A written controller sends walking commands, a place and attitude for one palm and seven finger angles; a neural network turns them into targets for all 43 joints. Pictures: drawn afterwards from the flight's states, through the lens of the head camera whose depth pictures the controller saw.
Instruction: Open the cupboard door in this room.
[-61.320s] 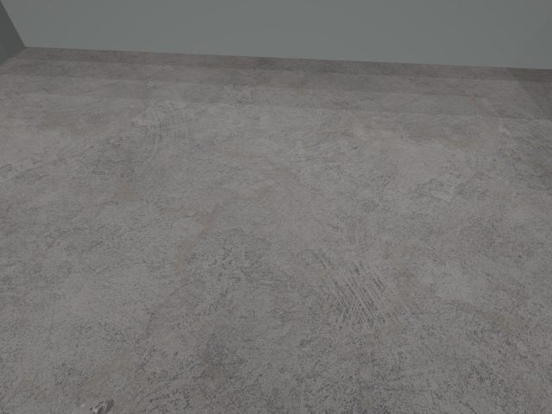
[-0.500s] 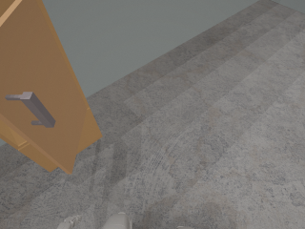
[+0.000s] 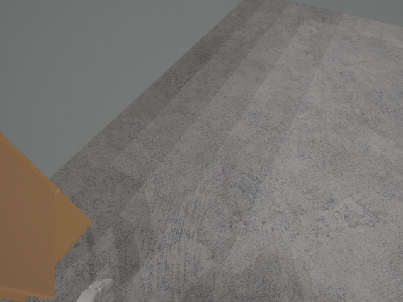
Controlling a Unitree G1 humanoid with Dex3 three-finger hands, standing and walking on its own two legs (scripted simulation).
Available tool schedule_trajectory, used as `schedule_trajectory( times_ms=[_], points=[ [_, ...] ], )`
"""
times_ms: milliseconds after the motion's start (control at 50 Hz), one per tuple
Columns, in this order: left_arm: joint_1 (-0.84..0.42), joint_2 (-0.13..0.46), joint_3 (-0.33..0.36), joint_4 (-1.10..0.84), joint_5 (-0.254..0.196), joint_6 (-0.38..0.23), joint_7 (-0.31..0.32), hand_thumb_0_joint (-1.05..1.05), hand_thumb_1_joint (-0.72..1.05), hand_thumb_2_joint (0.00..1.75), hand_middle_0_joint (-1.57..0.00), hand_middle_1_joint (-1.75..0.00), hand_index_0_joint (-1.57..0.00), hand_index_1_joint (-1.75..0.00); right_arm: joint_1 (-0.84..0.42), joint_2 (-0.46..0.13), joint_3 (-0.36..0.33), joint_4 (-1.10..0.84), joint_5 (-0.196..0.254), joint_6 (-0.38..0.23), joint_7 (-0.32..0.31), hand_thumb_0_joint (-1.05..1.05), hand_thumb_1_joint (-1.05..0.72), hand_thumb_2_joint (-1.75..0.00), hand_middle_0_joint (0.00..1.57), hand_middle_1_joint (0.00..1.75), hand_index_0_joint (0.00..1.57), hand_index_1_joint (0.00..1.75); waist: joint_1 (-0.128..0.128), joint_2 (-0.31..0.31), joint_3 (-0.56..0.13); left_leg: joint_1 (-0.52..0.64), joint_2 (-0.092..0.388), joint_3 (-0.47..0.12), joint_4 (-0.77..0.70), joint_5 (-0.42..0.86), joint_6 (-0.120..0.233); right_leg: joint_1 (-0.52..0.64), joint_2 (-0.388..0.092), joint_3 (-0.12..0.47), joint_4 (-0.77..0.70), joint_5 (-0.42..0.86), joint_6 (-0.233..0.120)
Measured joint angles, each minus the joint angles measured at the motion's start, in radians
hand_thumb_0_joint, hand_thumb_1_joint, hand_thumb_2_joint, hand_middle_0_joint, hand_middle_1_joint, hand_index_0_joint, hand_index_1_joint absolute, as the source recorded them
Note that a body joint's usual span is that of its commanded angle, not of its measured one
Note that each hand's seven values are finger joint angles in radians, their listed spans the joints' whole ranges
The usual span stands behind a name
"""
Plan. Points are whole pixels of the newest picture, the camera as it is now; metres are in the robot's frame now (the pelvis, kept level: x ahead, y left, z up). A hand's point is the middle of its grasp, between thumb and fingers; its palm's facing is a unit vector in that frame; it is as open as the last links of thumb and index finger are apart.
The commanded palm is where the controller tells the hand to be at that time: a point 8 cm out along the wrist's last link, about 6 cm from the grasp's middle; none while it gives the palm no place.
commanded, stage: walk to a spot facing it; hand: left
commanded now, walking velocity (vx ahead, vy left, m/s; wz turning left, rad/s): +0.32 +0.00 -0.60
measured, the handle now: out of the picture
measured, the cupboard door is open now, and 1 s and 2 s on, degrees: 49 49 49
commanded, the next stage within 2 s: turn to face it in 1.58 s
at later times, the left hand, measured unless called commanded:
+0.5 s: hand (146, 215) +0.33 +0.16 -0.14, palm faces -0.30 -0.94 -0.16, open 7.4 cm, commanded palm none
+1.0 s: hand (194, 164) +0.50 +0.05 -0.15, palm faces -0.37 -0.90 -0.22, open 7.2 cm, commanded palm none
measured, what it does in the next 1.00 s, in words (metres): walks ahead, turning right: left foot, then right foot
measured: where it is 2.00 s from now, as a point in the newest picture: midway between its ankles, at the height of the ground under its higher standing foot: (270, 185)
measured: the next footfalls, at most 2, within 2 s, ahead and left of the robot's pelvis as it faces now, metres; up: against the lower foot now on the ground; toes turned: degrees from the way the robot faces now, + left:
left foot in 0.26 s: +0.20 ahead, +0.13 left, +0.00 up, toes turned -3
right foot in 0.66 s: +0.33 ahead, -0.18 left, +0.00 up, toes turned -29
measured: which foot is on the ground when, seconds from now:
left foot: up 0.00-0.24, down 0.26-0.68, up 0.70-1.00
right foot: down 0.00-0.26, up 0.28-0.64, down 0.66-1.00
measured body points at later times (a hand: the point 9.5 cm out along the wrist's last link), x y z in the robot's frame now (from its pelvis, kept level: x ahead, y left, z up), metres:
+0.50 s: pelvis +0.18 +0.01 +0.02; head +0.23 +0.01 +0.47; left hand +0.35 +0.21 -0.13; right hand +0.10 -0.22 -0.12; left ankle +0.16 +0.13 -0.72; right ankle +0.18 -0.13 -0.65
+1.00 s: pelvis +0.39 -0.12 +0.02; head +0.43 -0.13 +0.47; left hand +0.52 +0.10 -0.13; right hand +0.37 -0.36 -0.13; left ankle +0.54 -0.03 -0.68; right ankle +0.29 -0.16 -0.72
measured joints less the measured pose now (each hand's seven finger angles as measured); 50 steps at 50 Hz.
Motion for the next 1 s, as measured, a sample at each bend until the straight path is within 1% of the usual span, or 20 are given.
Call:
schedule_trajectory(
  times_ms=[40,80,160,240,260,300,320,360,400,460,540,640,660,680,740,780,820,860,920,1000],
  points=[
    [0.021,-0.014,-0.003,0.002,-0.003,-0.016,0.015,0.00,0.90,0.90,-0.20,-0.30,-0.20,-0.30,-0.020,-0.016,-0.008,0.024,0.002,0.018,0.005,0.00,-0.90,-0.90,0.20,0.30,0.20,0.30,0.007,0.007,0.005,-0.079,-0.030,-0.075,0.169,0.003,-0.009,0.024,0.010,0.013,-0.004,-0.024,0.000],
    [0.054,-0.018,-0.003,0.012,-0.001,-0.023,0.023,0.00,0.90,0.90,-0.20,-0.30,-0.20,-0.30,-0.044,-0.021,-0.015,0.026,-0.001,0.019,0.010,0.00,-0.90,-0.90,0.20,0.30,0.20,0.30,0.014,-0.004,0.002,-0.137,-0.046,-0.102,0.213,0.054,-0.019,0.058,0.014,0.036,-0.048,-0.025,0.005],
    [0.117,-0.012,-0.001,0.054,0.004,-0.027,0.016,0.00,0.90,0.90,-0.20,-0.30,-0.20,-0.30,-0.091,-0.011,-0.022,-0.012,0.000,-0.010,0.020,0.01,-0.90,-0.90,0.20,0.30,0.20,0.30,0.022,-0.045,-0.003,-0.176,-0.063,-0.112,0.064,0.144,-0.029,0.114,0.009,0.092,-0.122,-0.013,0.014],
    [0.164,-0.003,0.006,0.094,0.003,-0.016,0.004,0.00,0.90,0.90,-0.20,-0.30,-0.20,-0.30,-0.118,-0.001,-0.013,-0.054,0.003,-0.054,0.019,0.00,-0.90,-0.90,0.20,0.30,0.20,0.30,0.032,-0.074,-0.006,-0.107,-0.089,-0.099,-0.184,0.219,-0.024,0.145,0.003,0.144,-0.094,-0.069,0.034],
    [0.178,-0.004,0.007,0.098,0.000,-0.012,0.002,0.00,0.90,0.90,-0.20,-0.30,-0.20,-0.30,-0.116,-0.006,-0.008,-0.065,0.000,-0.071,0.016,0.00,-0.90,-0.90,0.20,0.30,0.20,0.30,0.033,-0.067,-0.015,-0.081,-0.086,-0.100,-0.242,0.235,-0.010,0.130,0.012,0.154,-0.044,-0.102,0.024],
    [0.176,0.004,0.011,0.115,-0.003,0.003,0.000,0.01,0.90,0.90,-0.20,-0.30,-0.20,-0.30,-0.116,0.004,0.001,-0.072,-0.014,-0.098,0.005,0.00,-0.90,-0.90,0.20,0.30,0.20,0.30,0.030,-0.076,-0.016,-0.085,-0.077,-0.074,-0.181,0.248,0.036,0.039,0.020,0.153,0.216,-0.195,0.006],
    [0.167,0.010,0.013,0.123,0.000,0.006,-0.001,0.01,0.90,0.90,-0.20,-0.30,-0.20,-0.30,-0.107,0.013,0.007,-0.073,-0.018,-0.103,0.001,0.00,-0.90,-0.90,0.20,0.30,0.20,0.30,0.029,-0.081,-0.018,-0.071,-0.071,-0.058,-0.172,0.228,0.048,-0.017,0.021,0.141,0.356,-0.193,0.001],
    [0.136,0.021,0.018,0.124,0.005,0.007,-0.007,0.01,0.90,0.90,-0.20,-0.30,-0.20,-0.30,-0.077,0.031,0.015,-0.067,-0.020,-0.107,-0.003,0.00,-0.90,-0.90,0.20,0.30,0.20,0.30,0.027,-0.089,-0.018,-0.021,-0.064,-0.031,-0.211,0.210,0.051,-0.121,0.002,0.103,0.553,-0.117,0.003],
    [0.096,0.026,0.020,0.106,0.007,0.005,-0.015,0.01,0.91,0.90,-0.20,-0.30,-0.19,-0.30,-0.042,0.047,0.022,-0.045,-0.018,-0.109,-0.009,0.00,-0.90,-0.90,0.20,0.30,0.20,0.30,0.030,-0.090,-0.014,0.041,-0.060,-0.005,-0.286,0.225,0.037,-0.202,-0.024,0.071,0.615,-0.045,0.014],
    [0.037,0.019,0.014,0.069,0.007,0.001,-0.021,0.01,0.91,0.90,-0.20,-0.30,-0.19,-0.30,0.011,0.058,0.028,-0.002,-0.015,-0.106,-0.010,0.00,-0.90,-0.90,0.20,0.30,0.20,0.30,0.029,-0.075,-0.010,0.128,-0.051,0.035,-0.384,0.236,0.034,-0.276,-0.054,0.039,0.518,0.021,0.024],
    [-0.041,0.009,0.006,0.036,0.008,-0.001,-0.024,0.01,0.91,0.90,-0.19,-0.30,-0.19,-0.30,0.080,0.060,0.023,0.047,-0.016,-0.092,-0.004,0.00,-0.90,-0.90,0.20,0.30,0.20,0.30,-0.003,-0.056,-0.001,0.220,-0.045,0.084,-0.444,0.209,0.012,-0.292,-0.072,0.009,0.269,0.086,0.017],
    [-0.123,0.004,-0.003,0.012,0.008,-0.014,-0.022,0.01,0.91,0.90,-0.19,-0.30,-0.19,-0.30,0.161,0.052,0.020,0.102,-0.017,-0.072,-0.001,0.00,-0.90,-0.90,0.20,0.30,0.20,0.30,-0.048,-0.033,0.016,0.304,-0.019,0.123,-0.403,0.111,-0.037,-0.209,-0.040,-0.030,0.065,0.084,-0.025],
    [-0.130,0.006,-0.006,0.006,0.008,-0.029,-0.022,0.01,0.91,0.90,-0.20,-0.30,-0.19,-0.30,0.180,0.054,0.021,0.115,-0.013,-0.067,0.001,0.00,-0.90,-0.90,0.20,0.30,0.20,0.30,-0.050,-0.033,0.015,0.296,-0.004,0.120,-0.335,0.076,-0.042,-0.164,-0.028,-0.038,0.022,0.083,-0.042],
    [-0.135,0.006,-0.005,0.001,0.008,-0.048,-0.017,0.00,0.91,0.90,-0.20,-0.30,-0.19,-0.30,0.187,0.057,0.022,0.131,-0.005,-0.059,0.004,0.00,-0.90,-0.90,0.20,0.30,0.20,0.30,-0.044,-0.037,0.018,0.255,0.015,0.103,-0.203,0.058,-0.031,-0.154,-0.025,-0.039,0.031,0.109,-0.053],
    [-0.113,-0.012,-0.010,0.004,-0.011,-0.075,0.008,0.00,0.91,0.90,-0.20,-0.30,-0.19,-0.30,0.129,0.050,0.012,0.158,0.008,-0.028,0.006,0.00,-0.90,-0.90,0.20,0.30,0.20,0.30,-0.041,-0.029,0.042,0.043,-0.005,-0.063,0.277,0.052,-0.003,-0.113,-0.005,-0.035,0.080,0.035,-0.056],
    [-0.070,-0.025,-0.017,0.026,-0.014,-0.072,0.020,0.00,0.91,0.90,-0.20,-0.30,-0.19,-0.30,0.074,0.044,0.002,0.148,0.004,-0.026,0.003,0.01,-0.90,-0.90,0.20,0.30,0.20,0.30,-0.041,-0.027,0.039,-0.071,-0.012,-0.101,0.377,0.126,0.000,-0.053,0.012,-0.025,0.014,0.037,-0.046],
    [-0.020,-0.038,-0.022,0.061,-0.011,-0.068,0.025,0.00,0.91,0.90,-0.20,-0.30,-0.19,-0.30,0.022,0.045,-0.004,0.122,-0.001,-0.033,0.003,0.01,-0.90,-0.90,0.20,0.30,0.20,0.30,-0.042,-0.033,0.024,-0.152,-0.008,-0.112,0.338,0.178,-0.004,0.006,0.026,-0.012,-0.066,0.052,-0.049],
    [0.024,-0.041,0.004,0.083,-0.023,-0.076,0.040,-0.02,0.94,0.90,-0.20,-0.30,-0.20,-0.30,-0.015,0.052,-0.008,0.092,-0.003,-0.043,0.004,0.01,-0.91,-0.90,0.20,0.30,0.20,0.30,-0.037,-0.037,0.004,-0.210,-0.007,-0.119,0.251,0.219,-0.011,0.058,0.037,-0.005,-0.136,0.060,-0.054],
    [0.075,-0.020,0.009,0.112,-0.015,-0.085,0.037,-0.03,0.96,0.90,-0.20,-0.30,-0.20,-0.30,-0.067,0.058,-0.010,0.066,-0.004,-0.051,0.011,0.00,-0.91,-0.90,0.19,0.30,0.19,0.30,-0.014,-0.038,-0.019,-0.257,-0.011,-0.117,0.122,0.279,-0.016,0.131,0.052,0.002,-0.209,0.054,-0.053],
    [0.142,-0.013,-0.005,0.153,-0.011,-0.089,0.032,-0.02,0.95,0.90,-0.20,-0.30,-0.20,-0.30,-0.141,0.057,-0.008,0.050,-0.002,-0.054,0.023,0.00,-0.91,-0.90,0.19,0.30,0.19,0.30,0.022,-0.037,-0.026,-0.252,-0.033,-0.100,-0.045,0.320,-0.008,0.221,0.061,0.015,-0.249,0.012,-0.040]
  ],
)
